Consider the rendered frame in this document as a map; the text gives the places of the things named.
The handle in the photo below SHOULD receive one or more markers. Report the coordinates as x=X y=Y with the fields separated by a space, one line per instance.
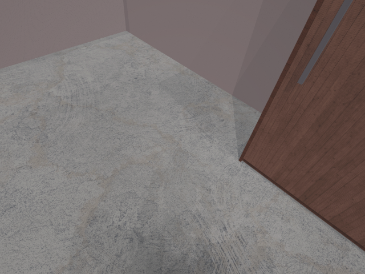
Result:
x=344 y=7

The wardrobe door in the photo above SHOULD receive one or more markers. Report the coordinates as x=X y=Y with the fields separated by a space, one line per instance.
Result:
x=312 y=138

